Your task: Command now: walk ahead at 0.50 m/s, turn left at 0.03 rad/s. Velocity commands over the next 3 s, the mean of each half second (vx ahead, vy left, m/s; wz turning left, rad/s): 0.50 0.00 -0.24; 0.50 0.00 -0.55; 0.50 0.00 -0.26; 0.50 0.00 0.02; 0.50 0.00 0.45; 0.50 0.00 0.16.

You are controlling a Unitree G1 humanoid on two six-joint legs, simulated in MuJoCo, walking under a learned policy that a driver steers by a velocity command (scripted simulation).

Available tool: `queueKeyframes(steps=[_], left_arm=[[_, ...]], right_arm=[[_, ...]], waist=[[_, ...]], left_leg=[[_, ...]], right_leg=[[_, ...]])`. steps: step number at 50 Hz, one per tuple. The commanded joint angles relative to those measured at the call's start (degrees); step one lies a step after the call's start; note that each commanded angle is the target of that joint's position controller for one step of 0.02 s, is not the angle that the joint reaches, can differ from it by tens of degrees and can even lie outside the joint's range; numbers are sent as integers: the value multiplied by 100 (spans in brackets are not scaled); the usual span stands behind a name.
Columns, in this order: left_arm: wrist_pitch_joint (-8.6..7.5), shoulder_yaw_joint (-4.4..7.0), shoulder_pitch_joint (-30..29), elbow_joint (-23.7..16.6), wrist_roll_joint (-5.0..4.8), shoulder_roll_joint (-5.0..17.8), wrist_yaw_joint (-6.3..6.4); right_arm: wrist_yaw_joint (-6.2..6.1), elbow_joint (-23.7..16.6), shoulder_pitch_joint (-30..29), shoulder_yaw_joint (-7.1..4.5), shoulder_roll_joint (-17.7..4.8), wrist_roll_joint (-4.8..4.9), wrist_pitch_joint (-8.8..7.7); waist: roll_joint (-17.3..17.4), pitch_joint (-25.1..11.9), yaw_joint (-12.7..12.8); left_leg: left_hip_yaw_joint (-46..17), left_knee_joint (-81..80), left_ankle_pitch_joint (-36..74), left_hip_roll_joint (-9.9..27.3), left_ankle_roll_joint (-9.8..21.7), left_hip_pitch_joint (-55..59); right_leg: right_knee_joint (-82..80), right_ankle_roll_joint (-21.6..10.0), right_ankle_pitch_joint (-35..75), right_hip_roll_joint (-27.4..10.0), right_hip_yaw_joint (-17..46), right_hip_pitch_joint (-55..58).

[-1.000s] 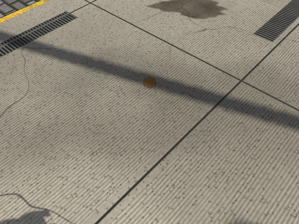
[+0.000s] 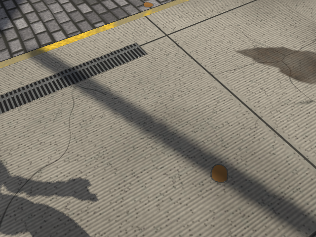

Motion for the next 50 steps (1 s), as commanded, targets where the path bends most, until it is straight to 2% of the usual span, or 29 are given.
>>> queueKeyframes(steps=[1,4,7,10,11,12,13,14,15,16,17,18,21,24,27,30,33,36,37,38,39,40,41,42,43,44,45,47,50], left_arm=[[-66,227,-244,-323,-50,982,68],[-14,241,124,-133,-101,1064,86],[92,252,396,48,-140,1073,108],[187,317,300,90,-153,1227,163],[206,311,168,67,-155,1228,172],[198,232,145,13,-94,1022,171],[132,73,448,-167,6,503,153],[42,-22,924,-136,-78,257,137],[21,156,479,-133,-238,886,128],[21,208,32,-280,-276,1012,132],[42,218,-169,-307,-213,952,152],[100,249,-148,-292,-171,863,156],[314,236,10,-284,-194,516,154],[388,247,-323,-465,-140,464,152],[335,205,-752,-604,-124,370,39],[313,146,-1378,-840,-107,292,-75],[331,152,-1744,-1078,-113,363,-158],[369,268,-1510,-1182,-104,587,-199],[386,372,-992,-1085,-119,755,-189],[398,553,-79,-844,-139,1050,-135],[459,763,777,-646,-159,1619,-6],[375,784,451,-745,-192,2145,-3],[277,629,576,-898,-146,1590,-52],[184,538,358,-858,-100,1298,-66],[143,484,17,-897,-115,1134,-59],[144,421,-366,-971,-101,932,-38],[139,369,-564,-1077,-27,815,-5],[120,376,-588,-1114,-38,868,49],[112,435,-322,-1035,-75,1083,166]], right_arm=[[29,-395,-344,-16,-172,-3,-99],[104,-536,-911,17,-123,47,-151],[190,-724,-1330,0,-193,72,-203],[224,-678,-998,-88,-423,54,-274],[196,-523,-439,-178,-579,35,-291],[138,-299,444,-314,-881,-19,-296],[76,-219,1267,-433,-1372,-146,-273],[102,-127,1476,-419,-1331,-90,-208],[84,-133,1310,-287,-839,-46,-186],[65,-144,907,-223,-675,-8,-186],[71,-144,530,-174,-534,-34,-199],[85,-130,262,-138,-383,-63,-232],[91,-4,-55,-160,-323,-95,-349],[34,164,17,-227,-472,-126,-376],[-30,271,84,-266,-614,-112,-325],[-73,402,328,-320,-780,-49,-250],[-75,540,526,-379,-901,54,-130],[-98,547,421,-449,-1122,142,-3],[-106,528,341,-462,-1174,169,48],[-112,500,255,-426,-1111,188,77],[-121,396,387,-306,-820,16,36],[-42,80,888,-46,-3,-165,-135],[32,37,189,-118,-523,86,-352],[65,-111,-279,-175,-739,272,-466],[24,-71,-306,-156,-671,180,-522],[-16,7,-276,-196,-708,17,-515],[-10,41,-158,-229,-741,-29,-454],[-1,37,-90,-228,-626,-76,-327],[-16,-137,-593,-160,-425,-112,-242]], waist=[[-596,69,-58],[-566,181,173],[-564,322,226],[-698,145,-105],[-679,-179,-448],[-569,-866,-842],[350,-1854,-965],[1499,-2536,-846],[849,-1817,-968],[612,-1037,-880],[338,-633,-706],[388,-358,-517],[402,-90,-226],[178,93,-221],[87,192,-342],[-41,375,-586],[-32,492,-662],[182,172,-368],[221,-144,-46],[88,-613,455],[-688,-1130,712],[-1945,-1658,-76],[-1098,-2005,414],[-858,-1179,412],[-425,-782,157],[-346,-501,-74],[-469,-442,-260],[-454,-378,-370],[-437,-141,-255]], left_leg=[[70,-987,1003,17,-63,40],[196,-1724,1497,-150,-44,256],[102,-2136,1213,-243,69,160],[109,-2449,628,-403,235,815],[244,-2647,630,-530,357,1687],[96,-2456,800,-295,564,3166],[-1549,-2258,668,1091,1125,5400],[-3498,-2996,-407,1862,1600,6175],[-3179,-3269,-1143,1637,1370,5614],[-2390,-3453,-1031,1483,1190,4809],[-1854,-3673,-658,1267,1112,4069],[-1365,-3899,-283,1081,1064,3514],[-455,-4360,438,920,1091,2784],[144,-4496,961,920,1137,2846],[745,-4533,1178,787,1030,2993],[1073,-4531,1218,892,985,3297],[1236,-4281,1527,1073,890,3934],[1469,-3332,3765,1111,707,4300],[1571,-2527,4548,1027,622,4236],[1729,-1301,4516,785,429,3768],[1760,555,2492,486,123,2303],[908,2355,-2496,-765,-205,-133],[-210,2792,-2485,-690,-77,-751],[-175,2619,-1902,-437,88,-1151],[-192,2128,-1401,-176,155,-883],[-190,1626,-1110,-16,118,-463],[-240,1393,-895,84,86,-61],[-147,936,-705,55,-77,198],[-39,-148,138,-106,-317,112]], right_leg=[[-844,-822,1365,-1354,773,-81],[-797,-768,1219,-1402,663,114],[-507,-728,1333,-1651,899,610],[58,-582,1973,-1780,1140,873],[655,-463,2651,-1592,1016,733],[1759,-276,2539,-1256,817,156],[3824,78,746,-585,445,-1680],[5116,242,-2474,-115,707,-2950],[5662,225,-2275,-442,1011,-3446],[5653,206,-1739,-675,841,-3628],[5458,229,-1289,-880,758,-3436],[5230,253,-976,-1033,782,-3175],[5028,345,-543,-1184,753,-2772],[4457,434,123,-1215,825,-3152],[3401,415,978,-1154,613,-3063],[2643,323,1235,-1080,286,-3021],[2235,147,843,-1009,117,-3167],[2131,-161,-12,-584,-319,-2479],[2071,-309,-197,-327,-488,-1777],[1698,-521,129,-42,-527,-455],[1512,-882,197,-743,777,1258],[741,-2002,-950,-2041,4126,2860],[-7,-1981,-1512,-2264,4842,2980],[-68,-1699,-1076,-2134,4050,2426],[-8,-1486,-489,-1881,3375,1626],[-42,-1341,157,-1646,2799,876],[-154,-1299,593,-1505,2519,414],[-305,-1328,1197,-1383,2221,-22],[-385,-1229,1491,-1165,1796,-374]])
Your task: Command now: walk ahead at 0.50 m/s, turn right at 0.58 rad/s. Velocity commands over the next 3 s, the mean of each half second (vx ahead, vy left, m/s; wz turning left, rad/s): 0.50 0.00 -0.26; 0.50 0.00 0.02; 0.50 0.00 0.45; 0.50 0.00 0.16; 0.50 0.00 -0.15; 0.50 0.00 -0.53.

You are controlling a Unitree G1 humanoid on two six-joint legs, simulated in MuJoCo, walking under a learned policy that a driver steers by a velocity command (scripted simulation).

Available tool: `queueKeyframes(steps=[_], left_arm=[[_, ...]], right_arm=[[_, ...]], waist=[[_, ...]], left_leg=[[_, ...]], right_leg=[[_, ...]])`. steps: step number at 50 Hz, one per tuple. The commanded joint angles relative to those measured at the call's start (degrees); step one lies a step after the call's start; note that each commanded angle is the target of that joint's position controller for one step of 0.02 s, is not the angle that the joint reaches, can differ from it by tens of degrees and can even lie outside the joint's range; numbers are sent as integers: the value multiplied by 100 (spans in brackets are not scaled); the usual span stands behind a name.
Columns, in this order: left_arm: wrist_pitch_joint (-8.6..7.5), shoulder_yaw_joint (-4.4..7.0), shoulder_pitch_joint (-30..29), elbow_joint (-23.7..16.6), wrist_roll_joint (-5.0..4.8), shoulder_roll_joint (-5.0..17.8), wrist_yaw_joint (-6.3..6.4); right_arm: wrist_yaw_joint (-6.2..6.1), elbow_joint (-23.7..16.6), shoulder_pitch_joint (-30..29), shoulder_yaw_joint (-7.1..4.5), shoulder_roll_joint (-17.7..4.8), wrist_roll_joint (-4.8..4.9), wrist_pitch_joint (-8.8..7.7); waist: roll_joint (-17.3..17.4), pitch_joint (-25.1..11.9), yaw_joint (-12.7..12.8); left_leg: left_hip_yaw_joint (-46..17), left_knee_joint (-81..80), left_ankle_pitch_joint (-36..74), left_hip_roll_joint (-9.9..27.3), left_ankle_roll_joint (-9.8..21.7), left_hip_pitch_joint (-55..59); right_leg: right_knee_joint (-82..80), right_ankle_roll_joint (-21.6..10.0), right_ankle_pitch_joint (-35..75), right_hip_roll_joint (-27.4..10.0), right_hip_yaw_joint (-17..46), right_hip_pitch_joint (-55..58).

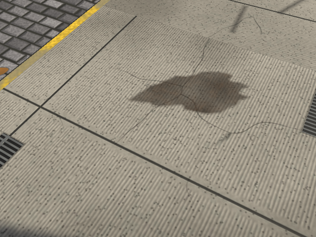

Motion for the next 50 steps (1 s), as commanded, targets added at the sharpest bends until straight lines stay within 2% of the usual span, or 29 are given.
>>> queueKeyframes(steps=[1,4,8,11,12,13,14,15,16,17,18,19,21,23,25,29,32,35,37,38,39,40,41,42,43,44,45,47,50], left_arm=[[-105,267,-149,-426,-30,1031,133],[-84,237,73,-307,-35,951,163],[-73,218,460,-53,-51,906,155],[-7,244,489,40,-23,968,185],[15,242,386,26,-24,975,186],[29,194,309,-8,-5,869,175],[35,95,267,-137,68,678,172],[-44,-28,1119,-139,-53,238,151],[-104,-9,996,-77,-95,577,144],[-131,85,348,-186,-153,921,122],[-153,70,-76,-295,-112,902,126],[-176,80,-324,-358,-21,846,116],[-152,81,-170,-309,-1,668,98],[-115,37,-154,-304,10,486,98],[-117,-8,-529,-438,48,407,107],[-184,-88,-1250,-583,33,251,39],[-224,-106,-1765,-722,-23,255,-39],[-259,-88,-2056,-868,-45,350,-129],[-278,-32,-1830,-836,-32,502,-159],[-283,42,-1371,-713,-8,636,-148],[-276,178,-526,-450,16,900,-104],[-250,294,539,-257,82,1314,-40],[-221,361,724,-133,69,1725,-63],[-200,223,762,-148,-8,1120,-63],[-207,139,323,-196,7,907,-35],[-213,97,-51,-234,51,798,-26],[-232,53,-327,-238,89,639,-39],[-321,28,-536,-183,139,509,-57],[-428,83,-537,3,143,641,-32]], right_arm=[[-8,-382,-239,-67,-317,-34,9],[91,-470,-709,14,-183,30,-35],[196,-614,-1067,-3,-351,79,-119],[226,-602,-853,-53,-513,77,-173],[212,-511,-496,-102,-597,66,-193],[186,-323,162,-198,-774,29,-211],[163,-196,1108,-263,-1037,-46,-217],[187,46,1767,-401,-1458,-54,-149],[240,105,1824,-267,-952,124,-133],[219,48,1429,-176,-664,164,-105],[197,-39,1037,-129,-590,96,-56],[191,-43,816,-81,-472,47,-28],[180,-23,697,-17,-346,-15,-51],[161,66,785,-32,-441,49,-81],[118,148,896,-79,-632,77,-74],[63,300,1176,-91,-749,140,4],[51,481,1553,-88,-800,173,67],[26,620,1718,-106,-854,191,172],[-5,649,1655,-142,-955,193,235],[-20,634,1534,-151,-1001,201,264],[-32,604,1501,-105,-897,177,284],[-46,438,1506,22,-616,29,267],[8,371,2270,231,81,48,133],[55,461,1928,96,-552,172,23],[84,290,1365,16,-809,311,-39],[67,251,1069,24,-748,300,-46],[53,243,946,0,-696,221,-11],[46,327,1194,-4,-492,217,147],[13,261,1070,9,-299,201,306]], waist=[[-396,-292,-126],[-595,-221,129],[-624,-77,293],[-789,-64,134],[-838,-214,-81],[-743,-678,-407],[-340,-1548,-806],[1367,-2307,-577],[1276,-2114,-711],[695,-1204,-760],[242,-741,-642],[105,-360,-530],[350,-328,-292],[403,-321,-246],[280,-224,-313],[221,-137,-554],[214,-22,-749],[259,74,-724],[342,-74,-505],[364,-352,-203],[258,-912,192],[-350,-1808,564],[-1894,-2470,144],[-1329,-2335,412],[-1009,-1416,387],[-569,-978,231],[-469,-633,74],[-629,-501,-212],[-517,-242,-308]], left_leg=[[74,-1092,1025,-136,-189,-33],[187,-2211,2103,-333,-173,440],[84,-2741,2051,-358,51,319],[150,-2916,1296,-409,319,428],[299,-3063,1153,-531,450,903],[351,-3122,1310,-547,644,1877],[-506,-2883,1413,243,1024,3464],[-3051,-3302,149,1435,1976,5520],[-4059,-3975,-1160,1565,1942,5565],[-3293,-4070,-1481,1423,1681,4820],[-2626,-4171,-1037,1200,1523,4048],[-2152,-4336,-449,986,1503,3396],[-1582,-4565,376,691,1447,2836],[-1194,-4730,952,643,1541,2675],[-910,-4874,1408,650,1593,2681],[-248,-4914,1761,379,1364,2704],[-193,-4834,1689,491,1328,2938],[-292,-4555,1954,773,1241,3522],[-280,-4158,2735,858,1129,3784],[-134,-3620,3625,749,1033,3755],[88,-2631,4009,467,880,3425],[323,-878,2519,135,673,2256],[325,1025,-1511,-910,336,2],[-312,1658,-1940,-645,375,-698],[-248,1719,-1458,-374,440,-1025],[-128,1468,-936,-114,430,-833],[-106,1141,-618,33,383,-642],[-194,867,-267,187,322,-72],[-292,471,218,197,196,-252]], right_leg=[[-882,-907,1322,-1253,1184,3],[-888,-662,781,-1117,945,-137],[-551,-612,652,-1477,1294,563],[-158,-509,1401,-1742,1540,1139],[200,-425,2186,-1652,1468,1192],[989,-289,2891,-1344,1235,1087],[2466,-88,2102,-995,949,291],[4558,407,-865,-59,437,-1900],[5159,402,-2329,-147,826,-2750],[5381,371,-1900,-456,784,-3142],[5195,362,-1445,-736,496,-3048],[4810,383,-1127,-926,366,-2952],[4337,420,-788,-1161,292,-2442],[3945,516,-667,-1234,154,-2420],[3303,627,-209,-1288,66,-2628],[1821,676,1097,-1138,-136,-2316],[1242,656,1465,-985,-232,-2144],[894,487,1049,-914,-192,-2256],[732,325,634,-798,-266,-1839],[580,198,602,-641,-422,-1133],[548,11,740,-607,-468,120],[823,-376,1013,-1642,662,1905],[238,-1341,-43,-2860,3340,3650],[-184,-1270,-965,-2766,3753,3529],[-315,-998,-809,-2597,2828,2767],[-469,-832,-310,-2367,2159,1965],[-668,-747,144,-2183,1689,1327],[-1050,-666,528,-2014,1100,636],[-1389,-683,996,-2015,430,300]])
Over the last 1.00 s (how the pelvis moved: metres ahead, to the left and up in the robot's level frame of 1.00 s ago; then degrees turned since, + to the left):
0.53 -0.07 0.00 -27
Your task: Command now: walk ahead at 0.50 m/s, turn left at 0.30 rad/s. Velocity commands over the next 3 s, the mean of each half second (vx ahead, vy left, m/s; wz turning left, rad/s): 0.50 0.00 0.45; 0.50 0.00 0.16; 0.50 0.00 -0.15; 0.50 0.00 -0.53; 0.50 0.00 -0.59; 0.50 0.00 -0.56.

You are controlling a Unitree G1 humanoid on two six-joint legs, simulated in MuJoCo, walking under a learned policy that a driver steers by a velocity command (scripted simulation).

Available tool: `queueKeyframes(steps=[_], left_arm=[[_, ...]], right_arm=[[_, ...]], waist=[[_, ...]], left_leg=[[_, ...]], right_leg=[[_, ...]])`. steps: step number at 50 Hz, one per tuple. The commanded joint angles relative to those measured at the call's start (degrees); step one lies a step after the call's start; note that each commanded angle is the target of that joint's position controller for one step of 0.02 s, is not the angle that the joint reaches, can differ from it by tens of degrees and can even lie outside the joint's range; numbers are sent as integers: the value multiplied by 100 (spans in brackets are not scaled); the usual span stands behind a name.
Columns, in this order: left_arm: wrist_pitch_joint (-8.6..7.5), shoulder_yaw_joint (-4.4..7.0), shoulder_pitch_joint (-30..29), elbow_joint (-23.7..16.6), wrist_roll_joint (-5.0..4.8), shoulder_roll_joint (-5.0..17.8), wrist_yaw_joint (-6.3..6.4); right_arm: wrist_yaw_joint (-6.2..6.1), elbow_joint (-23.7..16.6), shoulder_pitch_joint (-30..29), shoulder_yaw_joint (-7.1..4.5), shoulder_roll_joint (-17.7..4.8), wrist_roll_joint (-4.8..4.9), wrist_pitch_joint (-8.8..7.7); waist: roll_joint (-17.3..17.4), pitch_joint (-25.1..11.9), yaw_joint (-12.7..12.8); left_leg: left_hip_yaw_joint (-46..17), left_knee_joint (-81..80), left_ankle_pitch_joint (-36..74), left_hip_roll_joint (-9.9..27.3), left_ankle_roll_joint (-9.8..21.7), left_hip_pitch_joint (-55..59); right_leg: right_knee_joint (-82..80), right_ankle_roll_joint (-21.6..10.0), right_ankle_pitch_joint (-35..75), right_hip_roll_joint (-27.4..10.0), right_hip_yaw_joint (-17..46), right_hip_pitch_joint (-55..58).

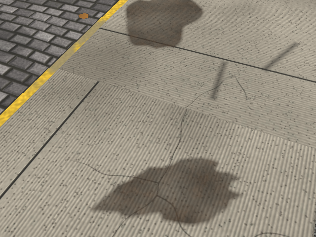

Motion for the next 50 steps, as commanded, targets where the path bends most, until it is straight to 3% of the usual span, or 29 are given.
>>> queueKeyframes(steps=[1,6,11,14,15,16,17,18,19,20,21,22,23,24,26,31,34,37,39,40,41,42,43,44,45,46,47,48,50], left_arm=[[-175,193,-207,-224,38,745,52],[-144,203,-98,-35,8,880,145],[57,260,399,271,-98,1032,190],[214,317,280,253,-136,1227,263],[270,337,227,225,-134,1297,304],[319,333,133,192,-140,1317,340],[293,288,127,99,-102,1250,373],[120,4,722,-179,113,355,243],[-142,12,293,-244,-70,653,138],[-293,100,-327,-428,-300,962,69],[-363,65,-494,-496,-283,902,79],[-356,90,-477,-411,-151,897,116],[-284,140,-357,-353,-75,963,126],[-199,149,-244,-325,-51,924,116],[-73,108,-158,-311,-13,713,121],[-54,-18,-1107,-542,-26,457,85],[-93,-21,-1564,-662,-114,501,20],[-139,14,-1774,-779,-105,634,-52],[-163,50,-1576,-756,-102,730,-82],[-177,99,-1246,-674,-99,821,-78],[-184,205,-554,-461,-78,1001,-52],[-186,293,399,-294,-9,1310,-20],[-130,439,984,-134,4,1818,-18],[-96,315,1123,-48,-151,1314,-47],[-83,216,682,-133,-163,1040,-28],[-48,167,284,-220,-90,919,-6],[-34,110,10,-238,-41,785,-15],[-59,67,-133,-253,11,682,-15],[-90,62,-189,-210,-22,681,-26]], right_arm=[[-27,-292,128,-85,-241,-22,72],[109,-540,-651,-37,-103,-60,8],[272,-1009,-1427,10,-46,-51,12],[363,-1171,-1251,-87,-229,-48,36],[364,-1121,-851,-173,-371,-46,56],[330,-952,-69,-322,-614,-28,64],[224,-733,910,-525,-1039,-23,104],[141,-711,1015,-645,-1682,19,110],[136,-860,1176,-525,-1323,-19,60],[126,-840,995,-435,-996,-80,12],[117,-888,648,-390,-819,-62,-24],[108,-959,226,-319,-596,-70,-29],[85,-1059,-31,-244,-402,-140,-35],[75,-1103,-128,-224,-368,-179,-34],[44,-1040,-69,-241,-478,-151,-72],[-56,-831,281,-277,-678,-101,-78],[-41,-645,617,-275,-720,-76,-72],[-52,-493,800,-289,-739,-57,-22],[-80,-437,792,-314,-788,-65,28],[-89,-447,694,-318,-811,-65,53],[-92,-468,633,-278,-724,-86,76],[-101,-584,618,-170,-497,-164,83],[-68,-642,1454,-16,6,-123,-30],[-45,-586,1237,-48,-280,-53,-108],[-22,-733,655,-153,-677,54,-158],[-29,-844,232,-136,-653,41,-179],[-30,-895,27,-146,-594,-51,-180],[-35,-878,105,-175,-552,-100,-151],[-34,-789,355,-145,-339,-100,-74]], waist=[[-604,-11,-141],[-525,195,116],[-454,408,384],[-719,100,113],[-833,-177,-134],[-784,-587,-583],[-413,-1113,-1042],[1123,-1630,-453],[670,-2440,-759],[375,-1663,-897],[-54,-1113,-671],[-310,-697,-393],[-226,-541,-189],[-146,-468,-70],[-110,-363,7],[16,-87,-357],[95,45,-575],[121,137,-582],[237,88,-426],[283,-78,-214],[193,-535,134],[-155,-1363,522],[-1648,-2194,320],[-1745,-2249,509],[-1213,-1270,536],[-763,-778,425],[-574,-322,274],[-715,-239,85],[-812,-233,-86]], left_leg=[[-425,-340,736,271,-106,-619],[-8,-1963,2246,113,-60,-427],[320,-2693,1803,-1,164,-862],[772,-2751,902,-389,439,-277],[932,-2711,621,-613,563,284],[971,-2986,785,-833,750,1371],[218,-3228,990,-534,1049,3125],[-2821,-3420,580,1021,2134,5358],[-4564,-4346,-96,1511,2548,5905],[-3667,-4483,153,1296,2180,5442],[-2935,-4490,547,1038,1942,4591],[-2327,-4565,1197,849,1772,3696],[-1929,-4698,1771,705,1709,3070],[-1766,-4834,2037,636,1703,2675],[-1334,-5024,2543,549,1717,2183],[-502,-5163,2174,116,1277,1882],[-678,-5152,1554,312,1206,2201],[-934,-4797,1744,651,1134,2969],[-1028,-4512,2290,793,1020,3311],[-948,-4142,3065,712,930,3357],[-724,-3336,3787,422,798,3238],[-453,-1887,3026,90,595,2424],[-12,336,214,-858,99,167],[-519,1050,-1644,-885,82,-780],[-532,1300,-1268,-527,141,-1237],[-311,1111,-784,-241,173,-1166],[-218,696,-471,-66,151,-1030],[-243,388,-225,107,140,-683],[-152,32,-82,178,64,-325]], right_leg=[[-1271,-926,1103,-1703,1016,259],[-1397,-618,1372,-1451,10,397],[-990,-524,2000,-1808,-277,1574],[-85,-337,4310,-1892,-506,1976],[566,-264,5196,-1859,-584,1966],[1621,-121,5378,-1708,-712,1631],[3175,109,4128,-1480,-727,427],[5319,511,-1306,-350,-475,-2347],[6185,485,-2505,15,874,-3194],[6119,332,-2016,-354,1087,-3690],[5600,251,-1520,-612,1041,-3562],[5046,290,-1252,-821,964,-3199],[4759,335,-1064,-968,957,-2737],[4577,397,-977,-1007,921,-2447],[4083,564,-745,-1026,763,-2259],[2001,655,1297,-814,569,-1992],[1373,571,1769,-670,586,-1932],[1010,347,1244,-624,669,-2251],[892,173,767,-564,633,-2061],[780,57,607,-430,491,-1577],[698,-114,727,-327,373,-588],[954,-476,968,-1048,1115,1003],[663,-1455,-15,-2355,3620,3207],[-137,-1551,-1327,-2517,4828,3379],[-272,-1239,-1739,-2336,4091,2659],[-356,-1054,-1399,-2107,3401,1873],[-541,-1011,-832,-1889,2915,1131],[-669,-951,-345,-1733,2596,695],[-902,-993,256,-1573,2154,316]])
Over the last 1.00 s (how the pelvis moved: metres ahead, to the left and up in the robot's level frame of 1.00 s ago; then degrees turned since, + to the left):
0.57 -0.04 0.00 -4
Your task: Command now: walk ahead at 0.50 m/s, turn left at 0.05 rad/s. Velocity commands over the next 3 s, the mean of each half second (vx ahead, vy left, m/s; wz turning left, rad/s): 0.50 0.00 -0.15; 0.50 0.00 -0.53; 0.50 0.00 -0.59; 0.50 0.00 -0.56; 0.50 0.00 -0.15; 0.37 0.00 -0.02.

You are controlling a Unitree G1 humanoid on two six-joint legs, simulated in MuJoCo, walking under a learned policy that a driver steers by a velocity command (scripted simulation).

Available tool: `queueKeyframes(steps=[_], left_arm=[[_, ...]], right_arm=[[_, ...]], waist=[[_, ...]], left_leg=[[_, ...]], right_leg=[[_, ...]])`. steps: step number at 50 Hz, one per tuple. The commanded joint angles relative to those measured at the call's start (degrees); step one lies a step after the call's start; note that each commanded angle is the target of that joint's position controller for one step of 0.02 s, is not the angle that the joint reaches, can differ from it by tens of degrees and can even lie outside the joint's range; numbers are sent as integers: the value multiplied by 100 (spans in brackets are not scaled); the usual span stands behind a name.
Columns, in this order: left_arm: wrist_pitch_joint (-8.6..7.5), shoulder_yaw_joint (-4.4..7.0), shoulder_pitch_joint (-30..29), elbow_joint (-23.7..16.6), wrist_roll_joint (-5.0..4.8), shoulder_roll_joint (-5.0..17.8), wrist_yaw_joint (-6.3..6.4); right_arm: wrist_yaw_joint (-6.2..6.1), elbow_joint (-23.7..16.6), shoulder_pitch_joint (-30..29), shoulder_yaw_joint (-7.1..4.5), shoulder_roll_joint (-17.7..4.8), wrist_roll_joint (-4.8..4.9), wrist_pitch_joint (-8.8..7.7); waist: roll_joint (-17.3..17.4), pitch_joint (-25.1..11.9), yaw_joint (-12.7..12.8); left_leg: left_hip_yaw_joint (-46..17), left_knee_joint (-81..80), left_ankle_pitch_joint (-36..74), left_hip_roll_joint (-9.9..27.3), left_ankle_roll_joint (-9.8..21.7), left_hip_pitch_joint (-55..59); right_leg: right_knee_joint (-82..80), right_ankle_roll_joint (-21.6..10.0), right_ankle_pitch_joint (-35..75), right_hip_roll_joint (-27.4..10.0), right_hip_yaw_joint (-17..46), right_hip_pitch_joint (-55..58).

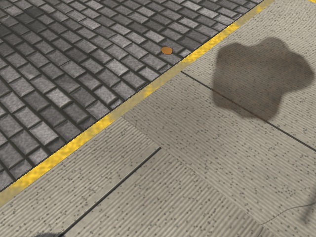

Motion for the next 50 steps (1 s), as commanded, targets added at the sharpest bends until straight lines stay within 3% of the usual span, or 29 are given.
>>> queueKeyframes(steps=[1,4,8,12,15,16,17,18,19,20,21,22,23,25,28,32,36,39,41,42,43,44,45,46,47,48,49,50], left_arm=[[-102,147,12,-229,-21,711,15],[-87,208,148,-104,-46,909,74],[-21,223,468,81,-119,996,123],[104,235,925,328,-179,1020,144],[200,302,858,368,-189,1165,201],[220,306,730,350,-193,1187,211],[219,247,710,322,-152,1029,210],[200,105,667,133,-11,646,206],[86,-61,1487,58,-106,57,182],[34,88,1236,172,-249,706,172],[24,185,707,24,-317,982,169],[43,190,440,-19,-278,912,192],[84,217,320,-48,-210,850,203],[235,220,485,-39,-227,607,189],[385,204,277,-210,-189,407,185],[364,169,-229,-402,-161,324,65],[349,119,-1003,-707,-147,280,-72],[374,155,-1262,-922,-146,397,-145],[402,257,-985,-956,-135,578,-162],[415,368,-409,-837,-151,747,-152],[432,567,555,-564,-172,1078,-90],[492,762,1314,-406,-202,1685,43],[396,743,956,-573,-199,2089,17],[298,597,1056,-667,-174,1546,-42],[212,518,851,-627,-145,1284,-49],[178,460,510,-674,-160,1108,-38],[180,405,135,-755,-124,930,-15],[180,351,-60,-863,-56,796,18]], right_arm=[[-21,-400,44,-117,-368,-37,-30],[-28,-549,-466,-67,-265,-76,-27],[44,-704,-1219,-4,-125,-40,-97],[146,-945,-1855,-11,-178,7,-174],[190,-926,-1630,-89,-400,-2,-256],[170,-808,-1190,-159,-522,-17,-277],[119,-582,-389,-293,-793,-55,-287],[52,-454,637,-410,-1212,-158,-274],[64,-329,848,-475,-1553,-166,-197],[57,-362,826,-345,-963,-117,-168],[31,-380,467,-256,-700,-86,-175],[30,-385,94,-206,-571,-103,-184],[45,-364,-190,-165,-408,-119,-200],[55,-304,-475,-153,-293,-162,-268],[20,-158,-530,-227,-451,-158,-338],[-54,-6,-453,-295,-648,-159,-295],[-95,162,-144,-361,-841,-69,-197],[-94,276,-13,-422,-978,34,-73],[-115,263,-105,-471,-1147,88,12],[-124,243,-190,-480,-1189,112,67],[-137,216,-216,-429,-1085,109,93],[-140,83,-57,-283,-708,-114,49],[-76,-220,332,-68,-50,-215,-134],[-6,-273,-401,-162,-615,53,-328],[25,-403,-755,-196,-741,200,-433],[-18,-328,-759,-183,-686,91,-482],[-57,-264,-724,-227,-726,-57,-474],[-46,-228,-624,-256,-753,-94,-407]], waist=[[-713,-176,-88],[-556,-37,5],[-536,92,282],[-531,273,448],[-669,145,172],[-685,-87,-119],[-595,-661,-487],[11,-1623,-880],[1622,-2354,-497],[1061,-2110,-709],[725,-1254,-705],[395,-831,-547],[371,-485,-395],[477,-252,-118],[247,-15,-6],[124,121,-119],[11,341,-402],[61,409,-397],[230,116,-141],[239,-214,214],[89,-711,698],[-902,-1196,845],[-1851,-1821,141],[-992,-1899,625],[-846,-1127,571],[-405,-751,328],[-359,-509,97],[-449,-459,-75]], left_leg=[[-197,-404,374,494,-98,-918],[-114,-1376,1211,549,-242,-1134],[97,-2749,2356,345,-263,-790],[47,-3392,2288,172,-197,-778],[10,-3727,1745,48,-47,-255],[127,-3916,1680,-66,57,445],[128,-3875,1767,-6,230,1728],[-929,-3599,1887,1068,594,3470],[-3353,-4158,898,2318,1446,5107],[-3652,-4556,-55,2173,1367,4805],[-2742,-4678,-32,1988,1113,4098],[-2118,-4851,390,1757,984,3357],[-1633,-5061,785,1569,926,2752],[-945,-5444,1248,1386,875,2057],[-285,-5729,1874,1433,963,1813],[584,-5817,2199,1260,842,1961],[1030,-5763,2239,1366,728,2396],[1200,-5384,2839,1537,593,3003],[1374,-4593,4657,1534,462,3203],[1505,-3725,5421,1429,362,3116],[1658,-2442,5308,1174,159,2565],[1701,-492,2778,834,-158,987],[623,1111,-1590,-393,-432,-1193],[-290,1489,-1406,-205,-300,-1806],[-216,1282,-831,35,-145,-2182],[-239,814,-337,296,-86,-1883],[-251,320,-30,451,-119,-1445],[-294,109,177,543,-144,-1065]], right_leg=[[-1521,-1080,547,-1547,1706,759],[-1707,-1075,1098,-1469,1226,771],[-1726,-855,1179,-1238,697,846],[-1407,-823,1158,-1482,965,1361],[-910,-679,1558,-1655,1247,1661],[-447,-578,2167,-1531,1171,1574],[484,-408,2431,-1205,971,1204],[2237,-166,1051,-766,685,105],[4055,158,-2311,27,453,-1949],[4751,170,-2417,-279,994,-2518],[4868,144,-1910,-515,910,-2809],[4726,169,-1436,-748,792,-2641],[4469,192,-1130,-885,784,-2468],[4214,229,-806,-1050,791,-1965],[3811,324,-392,-1120,795,-2149],[2545,329,793,-1064,618,-2146],[1592,191,1084,-950,246,-2068],[1269,-23,524,-818,43,-2098],[1239,-248,-87,-467,-292,-1474],[1113,-402,-193,-197,-470,-706],[801,-618,102,86,-475,709],[660,-1020,298,-880,1139,2354],[-311,-2103,-1101,-2031,4522,3711],[-898,-1958,-1461,-2151,4786,3730],[-913,-1722,-1067,-2006,3986,3182],[-860,-1508,-486,-1739,3310,2381],[-899,-1373,132,-1520,2786,1645],[-1030,-1332,507,-1374,2519,1217]])
Over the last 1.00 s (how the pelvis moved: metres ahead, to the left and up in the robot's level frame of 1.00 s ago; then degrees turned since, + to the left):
0.58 0.09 -0.01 19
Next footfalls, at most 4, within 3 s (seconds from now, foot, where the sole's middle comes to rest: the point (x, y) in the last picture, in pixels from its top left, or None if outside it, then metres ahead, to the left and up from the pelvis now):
0.36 left None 0.37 0.16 -0.78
0.86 right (210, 213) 0.58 -0.16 -0.78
1.36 left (195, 145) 0.94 -0.12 -0.78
1.88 right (274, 145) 0.93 -0.51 -0.78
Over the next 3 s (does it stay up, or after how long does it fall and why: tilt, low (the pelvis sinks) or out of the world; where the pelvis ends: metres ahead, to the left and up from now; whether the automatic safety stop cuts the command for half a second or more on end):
stays up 1.23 -0.84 -0.01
